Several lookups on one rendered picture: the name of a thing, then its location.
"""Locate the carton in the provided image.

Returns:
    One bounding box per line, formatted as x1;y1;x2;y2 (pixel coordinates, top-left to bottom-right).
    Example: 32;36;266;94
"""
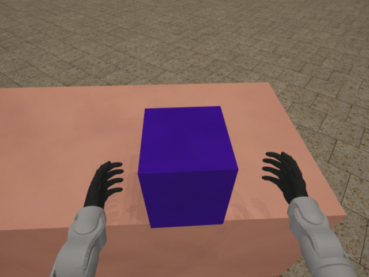
138;106;238;228

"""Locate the robot right hand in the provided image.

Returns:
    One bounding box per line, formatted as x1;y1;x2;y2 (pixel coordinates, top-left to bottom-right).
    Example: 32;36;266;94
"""
262;152;308;204

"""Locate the robot left hand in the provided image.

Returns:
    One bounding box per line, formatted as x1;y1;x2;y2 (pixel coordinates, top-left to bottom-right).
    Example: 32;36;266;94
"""
84;161;124;209

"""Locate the right robot forearm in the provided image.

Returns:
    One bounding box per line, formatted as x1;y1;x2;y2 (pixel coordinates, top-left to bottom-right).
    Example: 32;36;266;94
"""
287;196;358;277

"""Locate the left robot forearm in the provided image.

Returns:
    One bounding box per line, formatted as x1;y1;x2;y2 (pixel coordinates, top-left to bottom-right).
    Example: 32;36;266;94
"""
50;206;107;277

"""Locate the pedestal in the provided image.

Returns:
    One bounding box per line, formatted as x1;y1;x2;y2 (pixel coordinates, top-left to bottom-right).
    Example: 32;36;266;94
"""
0;82;347;277

